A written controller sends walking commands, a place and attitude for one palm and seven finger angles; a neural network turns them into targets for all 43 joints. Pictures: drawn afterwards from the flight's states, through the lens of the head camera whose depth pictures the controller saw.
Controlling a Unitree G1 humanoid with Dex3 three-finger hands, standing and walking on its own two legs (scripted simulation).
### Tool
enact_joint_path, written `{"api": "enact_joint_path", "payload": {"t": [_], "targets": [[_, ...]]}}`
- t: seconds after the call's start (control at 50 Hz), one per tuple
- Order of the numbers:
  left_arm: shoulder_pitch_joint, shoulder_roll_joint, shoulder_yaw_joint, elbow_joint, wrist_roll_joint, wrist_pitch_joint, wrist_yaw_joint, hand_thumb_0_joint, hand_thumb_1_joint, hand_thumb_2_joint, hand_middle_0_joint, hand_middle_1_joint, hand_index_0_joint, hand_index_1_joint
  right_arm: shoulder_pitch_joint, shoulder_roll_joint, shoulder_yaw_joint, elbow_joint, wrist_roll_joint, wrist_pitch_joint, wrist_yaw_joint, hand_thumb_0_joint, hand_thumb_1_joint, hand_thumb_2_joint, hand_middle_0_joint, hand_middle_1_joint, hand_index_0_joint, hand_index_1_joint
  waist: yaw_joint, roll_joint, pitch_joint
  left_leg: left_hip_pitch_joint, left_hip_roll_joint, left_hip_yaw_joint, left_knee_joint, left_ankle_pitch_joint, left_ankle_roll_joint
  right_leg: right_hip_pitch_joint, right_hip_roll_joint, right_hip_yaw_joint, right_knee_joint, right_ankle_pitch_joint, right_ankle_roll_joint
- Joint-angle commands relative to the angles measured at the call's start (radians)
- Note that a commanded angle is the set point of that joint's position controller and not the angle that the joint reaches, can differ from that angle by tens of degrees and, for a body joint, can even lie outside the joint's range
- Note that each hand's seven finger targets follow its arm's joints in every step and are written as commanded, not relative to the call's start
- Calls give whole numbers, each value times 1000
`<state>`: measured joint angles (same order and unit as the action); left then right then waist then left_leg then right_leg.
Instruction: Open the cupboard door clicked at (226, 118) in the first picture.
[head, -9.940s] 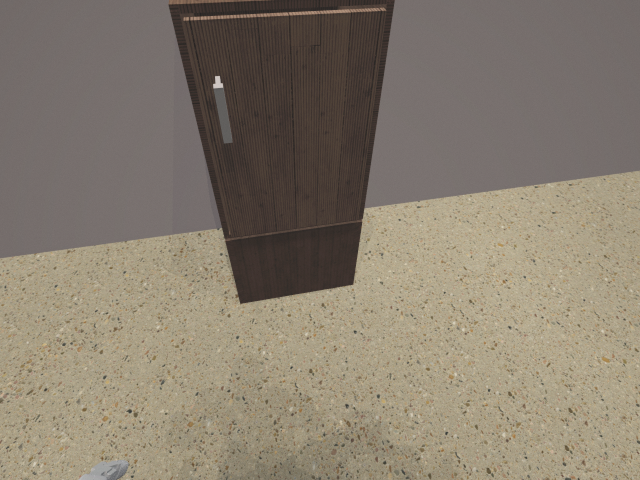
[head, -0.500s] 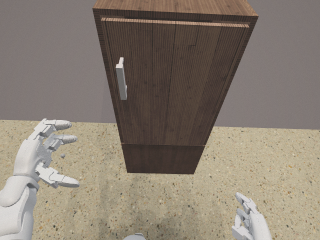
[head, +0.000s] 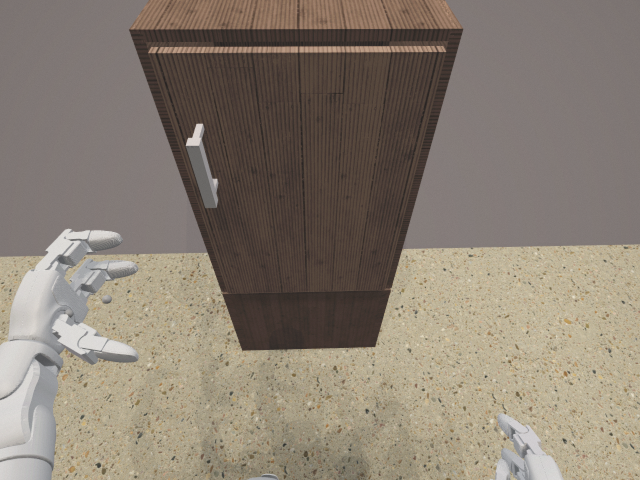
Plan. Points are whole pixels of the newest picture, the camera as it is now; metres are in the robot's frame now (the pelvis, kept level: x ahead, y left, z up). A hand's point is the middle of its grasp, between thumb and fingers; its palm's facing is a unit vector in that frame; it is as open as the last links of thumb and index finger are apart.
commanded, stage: raise the hand with hooked fingers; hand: left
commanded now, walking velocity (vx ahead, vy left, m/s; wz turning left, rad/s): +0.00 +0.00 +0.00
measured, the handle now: (205, 167) +0.55 +0.23 +0.07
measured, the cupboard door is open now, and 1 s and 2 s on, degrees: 0 0 0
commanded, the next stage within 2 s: move the hooked fingers beside the handle in 0.20 s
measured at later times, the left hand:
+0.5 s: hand (108, 285) +0.31 +0.28 +0.09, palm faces +0.13 -0.99 +0.00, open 14.0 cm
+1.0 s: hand (130, 240) +0.38 +0.28 +0.08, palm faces +0.07 -1.00 +0.01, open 14.0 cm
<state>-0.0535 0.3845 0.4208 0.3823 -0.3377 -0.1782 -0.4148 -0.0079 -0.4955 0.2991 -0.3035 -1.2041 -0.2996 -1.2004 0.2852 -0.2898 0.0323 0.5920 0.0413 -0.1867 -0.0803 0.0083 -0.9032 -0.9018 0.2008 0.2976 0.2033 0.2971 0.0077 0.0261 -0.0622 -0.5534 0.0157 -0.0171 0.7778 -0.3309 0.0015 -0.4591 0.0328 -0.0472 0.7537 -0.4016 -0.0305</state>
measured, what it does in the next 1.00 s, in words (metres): stands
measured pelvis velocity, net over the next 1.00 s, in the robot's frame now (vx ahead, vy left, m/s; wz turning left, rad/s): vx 0.00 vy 0.02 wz -0.01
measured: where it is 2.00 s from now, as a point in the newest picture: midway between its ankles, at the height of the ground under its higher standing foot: outside the picture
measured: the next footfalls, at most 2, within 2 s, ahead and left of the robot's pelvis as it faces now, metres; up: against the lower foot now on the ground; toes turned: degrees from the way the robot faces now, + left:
none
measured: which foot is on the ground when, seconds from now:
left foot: down 0.00-1.00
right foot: down 0.00-1.00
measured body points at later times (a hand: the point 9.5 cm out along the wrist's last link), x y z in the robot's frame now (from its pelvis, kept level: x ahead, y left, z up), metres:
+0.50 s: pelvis +0.00 +0.00 +0.00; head +0.03 -0.01 +0.45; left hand +0.30 +0.33 +0.09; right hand +0.16 -0.25 -0.09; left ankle +0.04 +0.12 -0.71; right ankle -0.01 -0.10 -0.71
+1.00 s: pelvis +0.00 +0.02 -0.01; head +0.05 +0.03 +0.44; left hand +0.37 +0.33 +0.09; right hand +0.11 -0.23 -0.11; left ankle +0.04 +0.12 -0.71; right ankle -0.01 -0.10 -0.71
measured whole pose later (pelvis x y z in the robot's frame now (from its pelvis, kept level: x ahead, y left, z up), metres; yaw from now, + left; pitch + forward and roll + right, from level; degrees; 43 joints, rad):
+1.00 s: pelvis +0.00 +0.02 -0.01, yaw -1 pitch +10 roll -2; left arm -0.41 0.43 0.40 0.71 -0.26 -0.25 -0.37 -0.01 -0.50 0.30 -0.30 -1.20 -0.30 -1.20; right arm 0.33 -0.27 0.04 0.62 0.04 -0.11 -0.07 0.01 -0.90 -0.90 0.20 0.30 0.20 0.30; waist -0.02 0.02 -0.07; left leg -0.65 0.01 0.00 0.84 -0.35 0.03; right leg -0.55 0.02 -0.03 0.79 -0.41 0.00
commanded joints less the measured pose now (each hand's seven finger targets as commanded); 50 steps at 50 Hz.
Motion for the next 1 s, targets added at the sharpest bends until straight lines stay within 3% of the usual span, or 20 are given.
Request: {"api": "enact_joint_path", "payload": {"t": [0.0, 0.04, 0.06, 0.1, 0.2, 0.28, 0.36, 0.38, 0.4, 0.46, 0.52, 0.56, 0.58, 0.62, 0.66, 0.76, 0.84, 0.92, 0.96, 0.98], "targets": [[-233, 289, 101, -254, -12, -105, 22, 0, -500, 300, -300, -1200, -300, -1200, -62, -112, -46, -152, 6, -55, -15, 0, -900, -900, 200, 300, 200, 300, 9, 84, -229, 174, -28, 6, -88, 168, 35, 47, -6, 52, -126, 255, 17], [-222, 289, 107, -229, -24, -105, 20, 0, -500, 300, -300, -1200, -300, -1200, -65, -114, -45, -152, 6, -53, -20, 0, -900, -900, 200, 300, 200, 300, 5, 14, -210, 148, -25, 8, -81, 147, 38, 55, -7, 68, -137, 238, 26], [-229, 281, 103, -215, -30, -101, 16, 0, -500, 300, -300, -1200, -300, -1200, -72, -113, -44, -150, 9, -52, -22, 0, -900, -900, 200, 300, 200, 300, 1, 6, -196, 132, -27, 9, -80, 133, 37, 55, -15, 82, -147, 230, 32], [-238, 273, 97, -205, -31, -100, 9, 0, -500, 300, -300, -1200, -300, -1200, -71, -112, -43, -143, 12, -52, -25, 0, -900, -900, 200, 300, 200, 300, 3, 34, -207, 139, -27, 12, -81, 140, 36, 64, -20, 87, -148, 244, 32], [-241, 252, 69, -166, -27, -80, -6, 0, -500, 300, -300, -1200, -300, -1200, -70, -112, -42, -144, 15, -50, -28, 0, -900, -900, 200, 300, 200, 300, -2, 6, -184, 137, -26, 11, -81, 144, 37, 47, -21, 85, -148, 267, 38], [-249, 268, 89, -169, -36, -85, -9, 0, -500, 300, -300, -1200, -300, -1200, -71, -114, -42, -146, 13, -50, -27, 0, -900, -900, 200, 300, 200, 300, 6, -16, -209, 136, -26, 9, -76, 154, 37, 65, -25, 94, -142, 287, 42], [-351, 303, 108, -111, -28, -96, -4, 0, -500, 300, -300, -1200, -300, -1200, -64, -116, -40, -129, 12, -40, -30, 0, -900, -900, 200, 300, 200, 300, -12, -26, -183, 112, -25, 9, -68, 133, 35, 35, -21, 94, -137, 257, 41], [-383, 322, 120, -81, -21, -100, -2, 0, -500, 300, -300, -1200, -300, -1200, -59, -119, -41, -119, 12, -37, -33, 0, -900, -900, 200, 300, 200, 300, -15, -25, -180, 104, -24, 8, -68, 128, 34, 33, -21, 95, -136, 245, 39], [-417, 300, 90, -70, -17, -105, -7, 0, -500, 300, -300, -1200, -300, -1200, -60, -117, -38, -120, 13, -36, -33, 0, -900, -900, 200, 300, 200, 300, -21, 7, -177, 107, -26, 11, -67, 115, 34, 19, -22, 98, -138, 225, 37], [-475, 314, 79, -56, -5, -116, -20, 0, -500, 300, -300, -1200, -300, -1200, -48, -119, -41, -114, 13, -35, -36, 0, -900, -900, 200, 300, 200, 300, -18, 61, -229, 142, -23, 5, -64, 140, 35, 19, -15, 81, -119, 243, 24], [-513, 274, 28, -56, 7, -127, -23, 0, -500, 300, -300, -1200, -300, -1200, -39, -119, -43, -112, 13, -38, -35, 0, -900, -900, 200, 300, 200, 300, -22, 100, -271, 193, -22, -6, -67, 167, 35, -8, -5, 53, -103, 258, 15], [-519, 273, 28, -28, 4, -120, -19, 0, -500, 300, -300, -1200, -300, -1200, -26, -126, -47, -109, 12, -35, -33, 0, -900, -900, 200, 300, 200, 300, -25, 40, -278, 189, -19, -14, -66, 168, 36, -16, 1, 42, -99, 260, 16], [-485, 293, 55, 7, 3, -112, -15, 0, -500, 300, -300, -1200, -300, -1200, -21, -129, -49, -110, 11, -31, -31, 0, -900, -900, 200, 300, 200, 300, -14, 27, -272, 171, -19, -12, -69, 163, 35, -8, 1, 41, -99, 258, 16], [-511, 300, 62, 34, 7, -99, -4, 0, -500, 300, -300, -1200, -300, -1200, -20, -132, -47, -113, 12, -21, -28, 0, -900, -900, 200, 300, 200, 300, -14, 18, -261, 156, -20, -13, -76, 154, 33, -15, 1, 33, -96, 246, 15], [-522, 342, 97, 52, 17, -93, 9, 0, -500, 300, -300, -1200, -300, -1200, -16, -132, -45, -118, 10, -11, -23, 0, -900, -900, 200, 300, 200, 300, 0, 49, -261, 141, -21, -14, -78, 159, 29, -4, 1, 32, -88, 247, 9], [-584, 321, 73, 21, 43, -126, 45, 0, -500, 300, -300, -1200, -300, -1200, 14, -134, -53, -127, 2, 3, -10, 0, -900, -900, 200, 300, 200, 300, -11, 66, -322, 193, -12, -27, -73, 206, 25, -28, 13, 16, -63, 261, 4], [-661, 298, 43, 69, 46, -146, 44, 0, -500, 300, -300, -1200, -300, -1200, 39, -138, -55, -105, 1, 18, -8, 0, -900, -900, 200, 300, 200, 300, -42, 51, -296, 191, -6, -32, -59, 200, 25, -71, 21, 10, -58, 247, 2], [-697, 295, 26, 120, 60, -136, 34, 0, -500, 300, -300, -1200, -300, -1200, 49, -144, -58, -97, 3, 31, -9, 0, -900, -900, 200, 300, 200, 300, -43, 89, -301, 201, -3, -43, -66, 181, 19, -106, 17, 6, -56, 217, 0], [-726, 313, 33, 146, 67, -132, 40, 0, -500, 300, -300, -1200, -300, -1200, 58, -147, -56, -92, 1, 37, -8, 0, -900, -900, 200, 300, 200, 300, -45, 73, -302, 197, -1, -52, -63, 190, 18, -112, 18, 2, -52, 217, -2], [-754, 291, 8, 148, 73, -131, 42, 0, -500, 300, -300, -1200, -300, -1200, 62, -146, -56, -92, 2, 41, -7, 0, -900, -900, 200, 300, 200, 300, -55, 81, -305, 203, -1, -52, -60, 194, 18, -127, 18, 2, -50, 217, 0]]}}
